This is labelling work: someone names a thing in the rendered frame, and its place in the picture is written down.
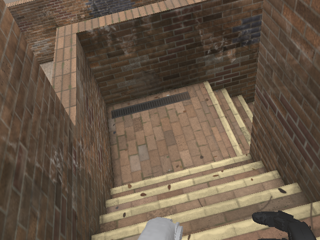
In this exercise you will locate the stairs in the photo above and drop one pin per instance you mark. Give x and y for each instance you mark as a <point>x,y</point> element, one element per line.
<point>239,116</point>
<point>214,201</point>

